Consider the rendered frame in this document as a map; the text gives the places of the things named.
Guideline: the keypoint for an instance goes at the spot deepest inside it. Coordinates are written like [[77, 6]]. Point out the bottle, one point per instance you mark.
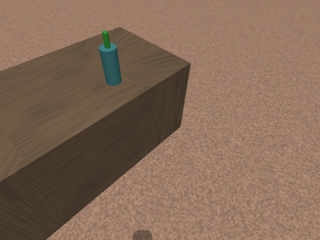
[[110, 61]]

